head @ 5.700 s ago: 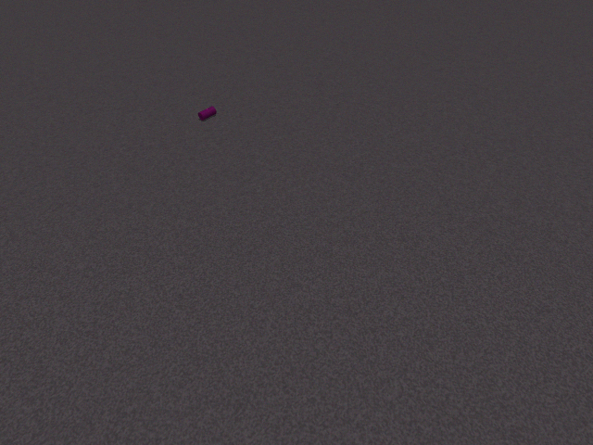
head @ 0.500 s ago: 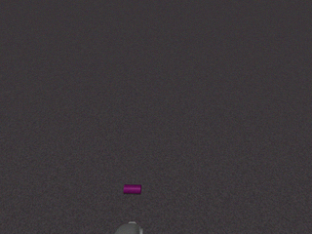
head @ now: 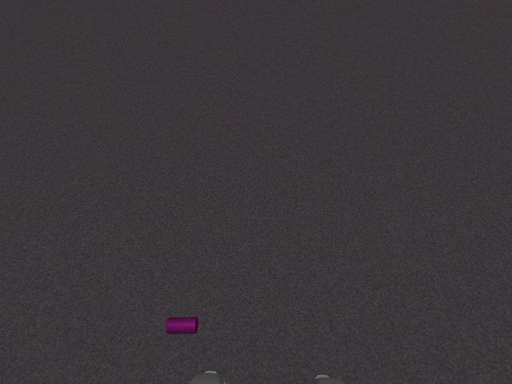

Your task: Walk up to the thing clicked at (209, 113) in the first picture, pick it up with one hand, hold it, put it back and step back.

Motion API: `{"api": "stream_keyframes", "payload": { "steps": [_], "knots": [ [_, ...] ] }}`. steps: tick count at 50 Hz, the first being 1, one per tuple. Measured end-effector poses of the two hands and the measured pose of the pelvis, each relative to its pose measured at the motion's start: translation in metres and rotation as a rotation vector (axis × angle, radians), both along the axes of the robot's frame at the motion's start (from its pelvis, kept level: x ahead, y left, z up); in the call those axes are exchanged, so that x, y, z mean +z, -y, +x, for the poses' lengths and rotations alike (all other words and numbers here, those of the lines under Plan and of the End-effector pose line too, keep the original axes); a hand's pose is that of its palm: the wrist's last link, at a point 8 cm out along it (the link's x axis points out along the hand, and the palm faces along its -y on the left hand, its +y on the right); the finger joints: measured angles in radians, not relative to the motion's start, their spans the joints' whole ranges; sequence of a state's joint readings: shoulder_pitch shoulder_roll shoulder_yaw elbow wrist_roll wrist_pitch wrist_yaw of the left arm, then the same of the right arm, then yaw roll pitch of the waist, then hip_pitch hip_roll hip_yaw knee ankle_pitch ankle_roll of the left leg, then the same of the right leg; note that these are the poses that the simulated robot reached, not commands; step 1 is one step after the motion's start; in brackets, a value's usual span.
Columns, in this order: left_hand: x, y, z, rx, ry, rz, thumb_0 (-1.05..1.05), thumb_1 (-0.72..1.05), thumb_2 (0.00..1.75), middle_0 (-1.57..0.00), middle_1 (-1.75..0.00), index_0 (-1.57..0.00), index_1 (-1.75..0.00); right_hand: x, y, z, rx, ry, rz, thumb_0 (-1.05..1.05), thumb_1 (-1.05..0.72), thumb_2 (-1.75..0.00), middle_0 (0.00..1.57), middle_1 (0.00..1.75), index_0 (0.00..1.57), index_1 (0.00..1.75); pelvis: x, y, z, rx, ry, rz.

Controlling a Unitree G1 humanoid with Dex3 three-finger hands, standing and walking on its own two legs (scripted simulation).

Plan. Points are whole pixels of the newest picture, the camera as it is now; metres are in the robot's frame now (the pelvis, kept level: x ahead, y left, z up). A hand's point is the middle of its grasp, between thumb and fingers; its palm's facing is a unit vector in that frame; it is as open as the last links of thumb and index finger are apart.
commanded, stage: walk up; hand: left
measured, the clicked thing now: (182, 325) +0.44 +0.31 -0.71
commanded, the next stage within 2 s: stand in 1.64 s
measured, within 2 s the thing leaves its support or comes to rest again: neither
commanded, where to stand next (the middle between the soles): +0.06 +0.06 m, yaw +1 degrees
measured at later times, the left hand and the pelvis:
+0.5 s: hand out of the picture +0.06 +0.32 -0.14, palm faces +0.03 -0.91 -0.42, open 7.4 cm; pelvis +0.01 +0.04 +0.01, yaw +3 degrees
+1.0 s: hand out of the picture +0.10 +0.31 -0.11, palm faces +0.00 -0.93 -0.38, open 7.4 cm; pelvis +0.02 +0.04 +0.04, yaw +1 degrees
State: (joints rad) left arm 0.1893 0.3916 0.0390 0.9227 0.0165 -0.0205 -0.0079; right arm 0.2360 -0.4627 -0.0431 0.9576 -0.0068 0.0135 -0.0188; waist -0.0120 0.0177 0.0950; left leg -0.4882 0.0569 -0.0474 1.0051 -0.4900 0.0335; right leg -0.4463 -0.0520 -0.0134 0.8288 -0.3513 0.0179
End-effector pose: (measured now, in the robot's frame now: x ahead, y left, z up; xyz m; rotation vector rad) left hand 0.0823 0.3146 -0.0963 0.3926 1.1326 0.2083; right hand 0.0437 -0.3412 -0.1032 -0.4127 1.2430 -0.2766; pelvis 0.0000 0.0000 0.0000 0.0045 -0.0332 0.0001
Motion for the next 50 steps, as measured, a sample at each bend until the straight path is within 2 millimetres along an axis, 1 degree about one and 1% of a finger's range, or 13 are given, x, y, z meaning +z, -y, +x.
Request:
{"api": "stream_keyframes", "payload": {
  "steps": [3, 6, 10, 14, 16, 19, 23, 25, 28, 31, 38, 46, 50],
  "knots": [
    [0.009, 0.004, 0.004, 0.009, 0.012, 0.018, 0.01, 0.9, 0.9, -0.21, -0.3, -0.2, -0.3, -0.005, -0.001, 0.02, 0.029, 0.002, 0.028, 0.01, -0.91, -0.9, 0.2, 0.3, 0.21, 0.3, 0.004, 0.003, 0.004, 0.014, -0.009, 0.006],
    [0.015, -0.001, 0.003, 0.025, 0.016, 0.043, 0.01, 0.9, 0.9, -0.21, -0.3, -0.21, -0.3, -0.007, -0.007, 0.038, 0.053, 0.001, 0.049, 0.01, -0.91, -0.9, 0.2, 0.3, 0.21, 0.3, 0.006, 0.003, 0.008, 0.023, -0.016, 0.007],
    [0.016, -0.018, -0.005, 0.052, 0.003, 0.071, 0.01, 0.9, 0.9, -0.21, -0.3, -0.21, -0.3, -0.005, -0.021, 0.06, 0.085, 0.016, 0.063, 0.01, -0.91, -0.9, 0.2, 0.3, 0.21, 0.3, 0.006, -0.004, 0.009, 0.037, -0.026, 0.009],
    [0.007, -0.042, -0.015, 0.079, -0.02, 0.078, 0.01, 0.9, 0.9, -0.21, -0.3, -0.21, -0.3, -0.003, -0.04, 0.075, 0.111, 0.053, 0.059, 0.01, -0.91, -0.9, 0.2, 0.3, 0.21, 0.3, 0.001, -0.018, 0.006, 0.048, -0.022, 0.026],
    [0.003, -0.049, -0.02, 0.096, -0.041, 0.074, 0.01, 0.9, 0.9, -0.21, -0.3, -0.2, -0.3, -0.001, -0.049, 0.078, 0.117, 0.068, 0.063, 0.01, -0.91, -0.9, 0.2, 0.3, 0.21, 0.3, 0.001, -0.024, 0.006, 0.046, -0.019, 0.021],
    [0.0, -0.053, -0.024, 0.104, -0.064, 0.063, 0.01, 0.9, 0.9, -0.2, -0.3, -0.2, -0.3, 0.003, -0.059, 0.08, 0.112, 0.083, 0.072, 0.01, -0.91, -0.9, 0.2, 0.3, 0.21, 0.3, 0.003, -0.029, 0.007, 0.047, -0.016, -0.001],
    [-0.003, -0.051, -0.031, 0.109, -0.059, 0.037, 0.01, 0.9, 0.9, -0.2, -0.3, -0.2, -0.3, 0.001, -0.069, 0.082, 0.099, 0.079, 0.084, 0.01, -0.91, -0.9, 0.2, 0.3, 0.21, 0.3, 0.004, -0.033, 0.009, 0.051, -0.001, -0.033],
    [-0.004, -0.05, -0.034, 0.103, -0.067, 0.019, 0.01, 0.9, 0.9, -0.2, -0.3, -0.2, -0.3, 0.003, -0.076, 0.083, 0.095, 0.078, 0.088, 0.01, -0.91, -0.9, 0.2, 0.3, 0.21, 0.3, 0.007, -0.037, 0.009, 0.052, 0.001, -0.022],
    [-0.004, -0.05, -0.033, 0.101, -0.086, -0.009, 0.01, 0.9, 0.9, -0.2, -0.3, -0.2, -0.3, 0.007, -0.086, 0.081, 0.09, 0.078, 0.097, 0.01, -0.91, -0.9, 0.2, 0.3, 0.21, 0.3, 0.012, -0.046, 0.01, 0.046, 0.0, -0.011],
    [-0.003, -0.05, -0.028, 0.097, -0.088, -0.026, 0.01, 0.9, 0.9, -0.2, -0.3, -0.2, -0.3, 0.011, -0.092, 0.077, 0.091, 0.066, 0.102, 0.01, -0.91, -0.9, 0.2, 0.3, 0.21, 0.3, 0.017, -0.049, 0.011, 0.044, 0.001, -0.02],
    [0.003, -0.048, -0.016, 0.093, -0.081, -0.038, 0.01, 0.9, 0.9, -0.2, -0.3, -0.2, -0.3, 0.019, -0.095, 0.078, 0.073, 0.043, 0.109, 0.01, -0.91, -0.9, 0.2, 0.3, 0.21, 0.3, 0.026, -0.047, 0.016, 0.035, 0.006, -0.019],
    [0.015, -0.038, 0.001, 0.071, -0.079, -0.032, 0.01, 0.9, 0.9, -0.2, -0.3, -0.2, -0.3, 0.025, -0.086, 0.091, 0.049, 0.069, 0.119, 0.01, -0.91, -0.9, 0.2, 0.3, 0.21, 0.3, 0.035, -0.042, 0.02, 0.029, 0.006, -0.01],
    [0.02, -0.034, 0.01, 0.063, -0.063, -0.032, 0.01, 0.9, 0.9, -0.2, -0.3, -0.2, -0.3, 0.028, -0.081, 0.093, 0.038, 0.082, 0.119, 0.01, -0.91, -0.9, 0.2, 0.3, 0.21, 0.3, 0.038, -0.04, 0.02, 0.025, 0.009, -0.004]
  ]
}}
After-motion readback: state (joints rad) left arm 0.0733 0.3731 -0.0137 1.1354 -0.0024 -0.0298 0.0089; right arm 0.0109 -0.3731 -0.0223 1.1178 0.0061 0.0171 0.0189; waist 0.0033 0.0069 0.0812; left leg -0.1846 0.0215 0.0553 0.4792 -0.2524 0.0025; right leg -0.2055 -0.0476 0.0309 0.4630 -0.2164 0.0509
